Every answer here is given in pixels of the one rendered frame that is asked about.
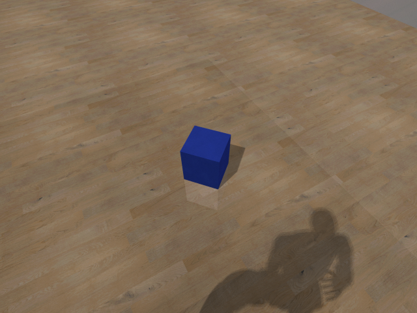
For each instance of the carton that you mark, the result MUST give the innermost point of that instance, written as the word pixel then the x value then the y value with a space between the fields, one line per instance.
pixel 205 156

